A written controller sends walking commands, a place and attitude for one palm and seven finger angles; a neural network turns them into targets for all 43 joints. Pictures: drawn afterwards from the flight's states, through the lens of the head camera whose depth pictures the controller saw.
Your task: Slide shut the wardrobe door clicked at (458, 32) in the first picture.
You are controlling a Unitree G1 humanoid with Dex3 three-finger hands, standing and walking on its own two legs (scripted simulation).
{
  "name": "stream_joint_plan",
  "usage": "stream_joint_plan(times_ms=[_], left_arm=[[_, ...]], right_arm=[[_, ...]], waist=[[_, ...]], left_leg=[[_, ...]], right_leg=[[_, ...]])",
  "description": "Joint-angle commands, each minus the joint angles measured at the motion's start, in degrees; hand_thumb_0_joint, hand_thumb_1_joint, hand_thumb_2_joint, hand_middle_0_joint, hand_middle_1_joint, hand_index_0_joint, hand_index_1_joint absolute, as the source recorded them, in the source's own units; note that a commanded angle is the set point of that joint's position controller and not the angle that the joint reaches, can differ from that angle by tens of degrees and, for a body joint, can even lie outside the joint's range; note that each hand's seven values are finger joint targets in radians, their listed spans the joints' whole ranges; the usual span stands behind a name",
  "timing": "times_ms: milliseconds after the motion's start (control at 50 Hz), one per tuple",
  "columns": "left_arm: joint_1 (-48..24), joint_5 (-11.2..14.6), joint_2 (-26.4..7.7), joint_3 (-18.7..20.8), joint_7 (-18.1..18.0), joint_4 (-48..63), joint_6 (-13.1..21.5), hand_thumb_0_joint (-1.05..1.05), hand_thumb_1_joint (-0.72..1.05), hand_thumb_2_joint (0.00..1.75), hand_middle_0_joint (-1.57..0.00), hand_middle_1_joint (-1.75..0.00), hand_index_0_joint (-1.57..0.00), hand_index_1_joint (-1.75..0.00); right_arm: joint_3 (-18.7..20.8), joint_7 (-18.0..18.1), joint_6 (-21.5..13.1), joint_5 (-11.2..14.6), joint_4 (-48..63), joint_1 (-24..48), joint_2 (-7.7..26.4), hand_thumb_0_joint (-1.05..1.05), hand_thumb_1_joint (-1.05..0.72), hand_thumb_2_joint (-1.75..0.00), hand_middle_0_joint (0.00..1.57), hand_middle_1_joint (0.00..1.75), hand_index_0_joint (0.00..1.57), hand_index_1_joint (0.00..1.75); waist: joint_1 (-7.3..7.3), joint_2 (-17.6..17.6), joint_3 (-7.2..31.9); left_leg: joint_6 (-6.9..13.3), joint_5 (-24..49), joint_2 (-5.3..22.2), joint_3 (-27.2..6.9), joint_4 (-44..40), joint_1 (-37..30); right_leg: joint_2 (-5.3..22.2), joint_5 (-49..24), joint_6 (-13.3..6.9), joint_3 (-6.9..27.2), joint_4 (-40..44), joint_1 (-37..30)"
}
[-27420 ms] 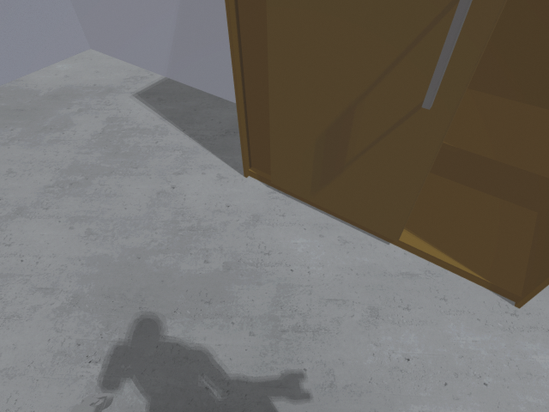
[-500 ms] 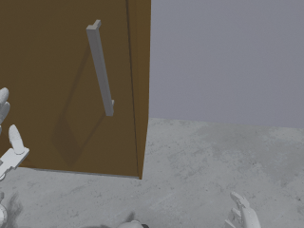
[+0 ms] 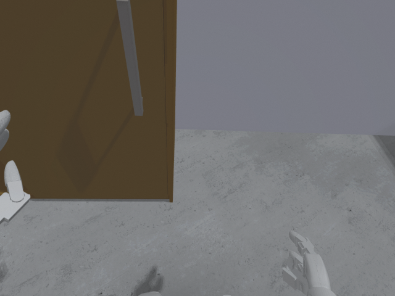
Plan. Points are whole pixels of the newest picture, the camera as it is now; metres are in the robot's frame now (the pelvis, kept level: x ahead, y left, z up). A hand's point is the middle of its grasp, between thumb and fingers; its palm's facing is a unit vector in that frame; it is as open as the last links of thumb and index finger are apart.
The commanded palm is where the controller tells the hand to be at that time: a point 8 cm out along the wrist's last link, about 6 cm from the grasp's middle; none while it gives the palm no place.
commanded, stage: stop stepping back and stand still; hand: left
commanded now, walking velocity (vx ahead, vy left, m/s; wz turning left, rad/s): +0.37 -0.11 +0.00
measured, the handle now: (133, 62) +0.63 +0.22 +0.12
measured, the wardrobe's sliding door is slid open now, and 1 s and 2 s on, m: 0.00 0.00 0.00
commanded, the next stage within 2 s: let the arm hang, fingers relaxed in 0.68 s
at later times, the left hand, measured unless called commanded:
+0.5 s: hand out of the picture +0.11 +0.25 +0.17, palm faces +0.41 -0.79 -0.46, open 7.4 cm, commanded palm +0.06 +0.30 +0.18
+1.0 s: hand out of the picture +0.04 +0.23 -0.12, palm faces -0.01 -0.95 -0.32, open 7.4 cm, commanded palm none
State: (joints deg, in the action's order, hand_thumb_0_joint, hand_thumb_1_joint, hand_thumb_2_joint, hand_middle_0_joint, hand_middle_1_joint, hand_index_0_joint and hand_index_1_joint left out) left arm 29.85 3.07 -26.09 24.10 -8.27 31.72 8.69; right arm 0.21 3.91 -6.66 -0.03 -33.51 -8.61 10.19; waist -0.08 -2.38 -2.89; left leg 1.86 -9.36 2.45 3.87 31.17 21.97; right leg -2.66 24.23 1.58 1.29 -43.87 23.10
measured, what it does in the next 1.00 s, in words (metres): steps on the spot: right foot, then left foot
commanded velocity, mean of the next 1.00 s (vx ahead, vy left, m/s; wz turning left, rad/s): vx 0.13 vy -0.01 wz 0.00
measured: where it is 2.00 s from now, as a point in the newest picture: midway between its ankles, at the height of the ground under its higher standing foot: outside the picture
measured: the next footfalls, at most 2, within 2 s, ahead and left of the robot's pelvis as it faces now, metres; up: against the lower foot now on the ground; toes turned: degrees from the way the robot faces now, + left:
right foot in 0.10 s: -0.05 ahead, -0.08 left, +0.00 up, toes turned -1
left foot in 0.28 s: +0.02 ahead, +0.12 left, +0.00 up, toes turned +2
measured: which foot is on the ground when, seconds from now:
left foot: down 0.00-0.12, up 0.14-0.26, down 0.28-0.50, up 0.52-0.76, down 0.78-1.00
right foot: up 0.00-0.08, down 0.10-1.00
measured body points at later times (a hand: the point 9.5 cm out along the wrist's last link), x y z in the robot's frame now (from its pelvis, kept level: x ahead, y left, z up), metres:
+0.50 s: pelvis -0.09 +0.00 +0.00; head -0.12 +0.01 +0.45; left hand +0.09 +0.29 +0.20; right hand +0.03 -0.24 -0.09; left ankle -0.02 +0.12 -0.73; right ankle -0.09 -0.07 -0.73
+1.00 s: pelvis -0.09 +0.01 -0.01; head -0.09 -0.01 +0.44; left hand +0.04 +0.27 -0.10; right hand +0.04 -0.25 -0.13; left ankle -0.06 +0.15 -0.73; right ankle -0.09 -0.07 -0.73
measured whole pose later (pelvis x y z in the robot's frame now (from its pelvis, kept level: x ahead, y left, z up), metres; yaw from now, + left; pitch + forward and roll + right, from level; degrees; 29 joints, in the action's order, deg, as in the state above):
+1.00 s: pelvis -0.09 +0.01 -0.01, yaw +3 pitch -1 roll +1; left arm 12.4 -1.9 -14.8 -0.3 0.4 -39.2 -2.5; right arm 0.6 -0.8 1.7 -1.8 -46.7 -8.7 16.6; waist 1.8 1.9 -0.6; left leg -0.1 -19.8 0.3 1.0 38.2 20.7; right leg 0.5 20.6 -2.9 -3.7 -38.7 17.3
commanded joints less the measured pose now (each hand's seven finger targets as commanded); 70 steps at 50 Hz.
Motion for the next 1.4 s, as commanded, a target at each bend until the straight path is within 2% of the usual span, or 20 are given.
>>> stream_joint_plan(times_ms=[0, 40, 100, 140, 220, 260, 300, 420, 440, 480, 600, 700, 740, 760, 800, 860, 920, 1020, 1100, 1380], left_arm=[[3.2, 0.1, -7.0, 7.1, -1.9, 14.1, 3.8, 0.00, 0.90, 0.90, -0.20, -0.30, -0.20, -0.30], [1.2, -0.6, -8.5, 7.6, -2.4, 11.4, 3.2, 0.00, 0.90, 0.90, -0.20, -0.30, -0.20, -0.30], [-4.3, -0.6, -10.0, 7.1, -2.5, 9.2, 2.4, 0.00, 0.90, 0.90, -0.20, -0.30, -0.20, -0.30], [-4.6, -0.9, -7.8, 4.8, -2.9, 6.4, 1.6, 0.00, 0.90, 0.90, -0.20, -0.30, -0.20, -0.30], [-9.3, -2.4, -6.8, 2.9, -3.6, 5.2, 2.9, 0.00, 0.90, 0.90, -0.20, -0.30, -0.20, -0.30], [-9.5, -2.1, -6.7, 3.2, -3.5, 7.3, 4.0, 0.00, 0.90, 0.90, -0.20, -0.30, -0.20, -0.30], [-8.8, -2.4, -8.6, 4.8, -2.8, 8.9, 4.2, 0.00, 0.90, 0.90, -0.20, -0.30, -0.20, -0.30], [-2.0, -2.0, -7.2, 4.5, -2.4, 6.7, 2.7, 0.00, 0.90, 0.90, -0.20, -0.30, -0.20, -0.30], [-2.3, -2.3, -7.1, 4.4, -2.3, 6.7, 2.3, 0.00, 0.90, 0.90, -0.20, -0.30, -0.20, -0.30], [-6.1, -1.9, -9.5, 5.4, -2.2, 7.7, 2.5, 0.00, 0.90, 0.90, -0.20, -0.30, -0.20, -0.30], [-5.2, -1.6, -7.5, 4.7, -2.7, 1.9, 4.4, 0.00, 0.90, 0.90, -0.20, -0.30, -0.20, -0.30], [-6.0, -1.3, -6.7, 3.8, -3.0, 5.2, 4.2, 0.00, 0.90, 0.90, -0.20, -0.30, -0.20, -0.30], [-6.9, -1.2, -7.0, 4.0, -3.0, 8.1, 4.4, 0.00, 0.90, 0.90, -0.20, -0.30, -0.20, -0.30], [-5.4, -5.4, 4.0, -19.0, 4.5, -37.1, -1.8, 0.00, 0.90, 0.90, -0.20, -0.30, -0.20, -0.30], [-8.1, -5.0, 6.2, -18.0, 7.3, -40.3, -9.5, 0.00, 0.90, 0.90, -0.20, -0.30, -0.20, -0.30], [-10.4, -4.7, 3.1, -18.7, 8.2, -51.4, -8.6, 0.00, 0.90, 0.90, -0.20, -0.30, -0.20, -0.30], [-18.3, -4.9, -2.3, -19.8, 8.0, -63.4, -7.4, 0.00, 0.90, 0.90, -0.20, -0.30, -0.20, -0.30], [-21.2, -4.2, -0.4, -21.3, 6.9, -77.2, -7.0, 0.00, 0.90, 0.90, -0.20, -0.30, -0.20, -0.30], [-18.3, -3.9, 4.0, -21.8, 6.8, -85.5, -8.1, 0.00, 0.90, 0.90, -0.20, -0.30, -0.20, -0.30], [-17.3, -3.9, 5.8, -22.7, 6.7, -96.0, -8.2, 0.00, 0.90, 0.90, -0.20, -0.30, -0.20, -0.30]], right_arm=[[3.0, -0.3, -4.8, 0.6, 7.8, 0.6, 9.4, 0.00, -0.90, -0.90, 0.20, 0.30, 0.20, 0.30], [2.6, 0.1, -4.0, 0.2, 7.6, 0.8, 9.1, 0.00, -0.90, -0.90, 0.20, 0.30, 0.20, 0.30], [2.8, 0.5, -2.8, -0.9, 6.1, 0.7, 8.6, 0.00, -0.90, -0.90, 0.20, 0.30, 0.20, 0.30], [2.5, 0.9, -2.2, -0.7, 4.3, 0.3, 8.6, 0.00, -0.90, -0.90, 0.20, 0.30, 0.20, 0.30], [1.4, 1.4, -2.3, -0.8, 3.3, 0.2, 9.0, 0.00, -0.90, -0.90, 0.20, 0.30, 0.20, 0.30], [2.1, 2.1, -2.9, -0.5, 5.1, 0.5, 11.3, 0.00, -0.90, -0.90, 0.20, 0.30, 0.20, 0.30], [1.9, 1.6, -2.7, -0.6, 5.0, 2.5, 9.3, 0.00, -0.90, -0.90, 0.20, 0.30, 0.20, 0.30], [2.2, 0.5, -2.1, -0.4, 5.5, 1.4, 9.2, 0.00, -0.90, -0.90, 0.20, 0.30, 0.20, 0.30], [2.6, 0.6, -1.6, -0.6, 5.7, 1.0, 9.3, 0.00, -0.90, -0.90, 0.20, 0.30, 0.20, 0.30], [2.6, 0.3, -1.1, -0.7, 6.2, 1.4, 8.4, 0.00, -0.90, -0.90, 0.20, 0.30, 0.20, 0.30], [1.5, 0.9, -2.2, -0.2, 3.4, 0.4, 8.2, 0.00, -0.90, -0.90, 0.20, 0.30, 0.20, 0.30], [1.7, 1.4, -2.8, -0.4, 4.6, 0.8, 8.2, 0.00, -0.90, -0.90, 0.20, 0.30, 0.20, 0.30], [2.4, 1.4, -2.9, -0.3, 5.5, 0.8, 9.7, 0.00, -0.90, -0.90, 0.20, 0.30, 0.20, 0.30], [5.7, -4.5, -5.8, -0.9, -5.6, -1.3, 18.4, 0.00, -0.90, -0.90, 0.20, 0.30, 0.20, 0.30], [4.3, -4.6, 3.1, -1.2, -3.4, -1.3, 16.2, 0.00, -0.90, -0.90, 0.20, 0.30, 0.20, 0.30], [2.5, -4.2, 4.6, -2.3, -2.7, 2.0, 15.4, 0.00, -0.90, -0.90, 0.20, 0.30, 0.20, 0.30], [3.0, -4.3, 7.1, -1.6, -7.1, 0.5, 13.9, 0.00, -0.90, -0.90, 0.20, 0.30, 0.20, 0.30], [2.1, -3.5, 7.2, -1.6, -14.8, -1.6, 12.8, 0.00, -0.90, -0.90, 0.20, 0.30, 0.20, 0.30], [1.4, -2.7, 7.5, -1.4, -19.9, -0.1, 10.2, 0.00, -0.90, -0.90, 0.20, 0.30, 0.20, 0.30], [1.3, -2.2, 7.1, -1.2, -28.1, -3.0, 10.1, 0.00, -0.90, -0.90, 0.20, 0.30, 0.20, 0.30]], waist=[[-0.16, 14.5, 10.9], [0.29, 12.4, 7.7], [0.70, -5.3, 7.0], [0.76, -8.3, 4.0], [1.42, -0.1, 2.5], [1.15, 16.2, 0.6], [0.39, 18.8, 1.5], [-0.62, 12.2, 3.0], [-0.77, 8.0, 3.0], [-0.74, -10.8, 1.5], [0.15, -1.3, 1.8], [-0.45, -1.9, 3.9], [-0.49, 3.7, 4.6], [4.40, 9.2, 2.0], [1.57, 9.7, 4.3], [-2.11, 1.5, 5.8], [0.63, -14.1, 2.3], [1.62, 2.1, 7.1], [0.09, 10.2, 4.8], [0.03, 2.9, 3.1]], left_leg=[[2.0, -18.4, 11.3, -9.7, -17.4, -0.3], [-1.0, -30.2, 6.8, -6.6, -16.6, 6.2], [-3.9, -14.1, -1.1, -1.5, 9.9, -6.6], [-3.4, -12.6, -1.7, -2.0, 21.3, -4.0], [-0.5, -16.9, -0.2, -0.7, 0.5, -7.0], [4.4, -29.0, 10.6, -19.9, -15.5, -7.3], [6.0, -39.8, 14.5, -26.9, -24.4, 2.1], [1.8, -32.8, 9.3, -11.1, -18.5, 8.9], [0.3, -30.6, 5.9, -6.8, -9.9, 11.0], [-2.5, -17.0, -1.1, 0.3, 21.8, 17.7], [-2.6, -10.6, 1.2, -0.3, 17.9, 6.5], [-0.7, -9.3, -0.9, 2.2, -0.3, -7.5], [1.4, -8.9, 3.7, -4.8, -6.7, -10.4], [3.9, 10.0, 11.3, -10.6, -1.8, -12.2], [8.0, 4.6, 14.5, -18.4, -9.0, 2.0], [4.7, 0.0, 7.6, -14.3, -5.8, 5.4], [-1.8, -14.1, -1.5, -3.5, 8.0, -0.6], [-1.3, 6.4, 1.6, -6.0, -3.6, -9.3], [-0.9, 4.3, 3.5, -6.6, -7.7, -10.7], [0.1, 5.6, 4.7, -7.3, -13.0, -13.0]], right_leg=[[-0.3, 0.0, -0.4, -4.1, 7.4, -12.4], [-0.1, 0.1, -2.7, -4.8, 18.0, -19.0], [15.3, 16.5, -10.6, 16.4, 33.5, 1.5], [19.0, 19.5, -13.1, 19.5, 35.0, 6.1], [12.7, 13.1, -8.3, 7.2, 23.9, 1.4], [3.1, 5.8, -3.3, -2.0, 6.2, 4.7], [0.1, 3.1, -2.0, -3.6, -9.9, -0.8], [-0.4, 2.1, -3.2, -9.0, 14.1, -20.0], [1.9, 2.9, -4.9, -5.4, 20.0, -22.3], [23.1, 13.7, -15.3, 27.6, 36.2, -16.6], [17.6, 0.2, -10.3, 9.4, 32.5, -8.2], [14.8, 2.3, -7.7, 6.6, 27.9, -6.8], [10.8, -1.4, -4.6, 3.6, 21.6, -6.4], [10.1, -12.9, -2.2, -6.7, 3.4, 5.2], [4.8, 7.4, -0.7, -3.6, -4.8, -0.7], [5.1, -3.0, -1.8, -1.5, 8.8, -10.9], [19.0, -9.0, -8.7, 15.1, 27.6, -3.3], [12.2, -34.6, -6.7, 7.2, 18.6, -14.9], [9.0, -20.7, -4.2, 3.8, 23.5, -14.4], [8.5, -19.1, -3.6, 1.2, 25.9, -15.7]])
